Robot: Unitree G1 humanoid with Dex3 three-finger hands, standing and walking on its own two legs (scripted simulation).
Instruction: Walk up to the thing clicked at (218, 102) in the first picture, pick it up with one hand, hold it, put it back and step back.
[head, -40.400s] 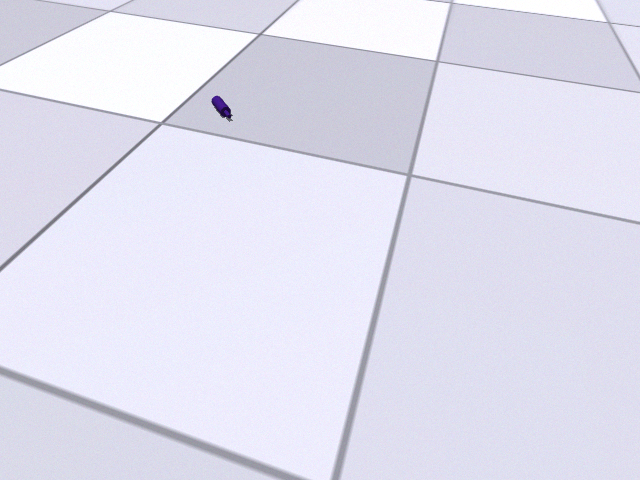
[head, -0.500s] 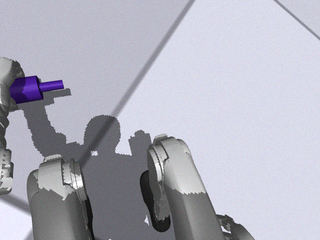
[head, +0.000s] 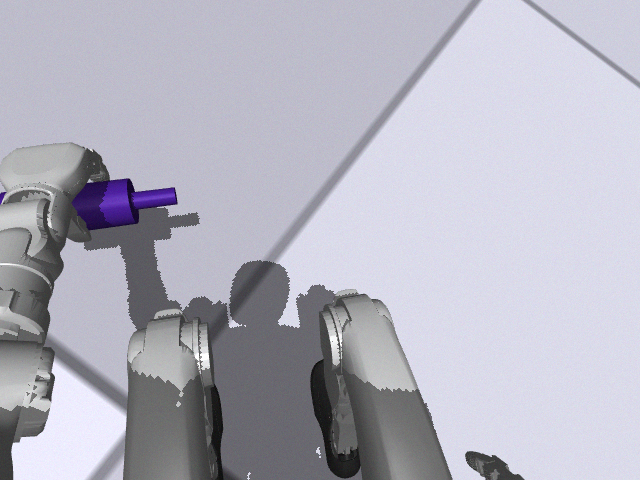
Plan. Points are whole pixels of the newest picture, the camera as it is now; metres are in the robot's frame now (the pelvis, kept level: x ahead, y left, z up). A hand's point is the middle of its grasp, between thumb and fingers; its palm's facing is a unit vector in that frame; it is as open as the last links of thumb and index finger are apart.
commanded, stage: lift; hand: left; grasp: from above
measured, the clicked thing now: (96, 205) +0.48 +0.25 -0.17
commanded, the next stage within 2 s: hold in 1.26 s
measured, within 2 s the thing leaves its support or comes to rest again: neither
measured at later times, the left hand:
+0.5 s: hand out of the picture +0.39 +0.27 +0.06, palm faces -0.43 -0.12 -0.89, open 8.9 cm
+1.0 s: hand out of the picture +0.36 +0.27 +0.21, palm faces -0.45 -0.11 -0.89, open 9.1 cm
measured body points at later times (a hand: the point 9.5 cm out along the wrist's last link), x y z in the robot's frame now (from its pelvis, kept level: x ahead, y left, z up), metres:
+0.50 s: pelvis +0.01 +0.00 +0.16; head +0.15 +0.04 +0.58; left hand +0.41 +0.27 +0.11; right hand +0.13 -0.26 +0.04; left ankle +0.09 +0.12 -0.36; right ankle +0.10 -0.12 -0.36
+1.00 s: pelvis +0.05 +0.01 +0.30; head +0.12 +0.03 +0.74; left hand +0.38 +0.27 +0.26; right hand +0.15 -0.25 +0.18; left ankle +0.09 +0.12 -0.36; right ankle +0.10 -0.12 -0.36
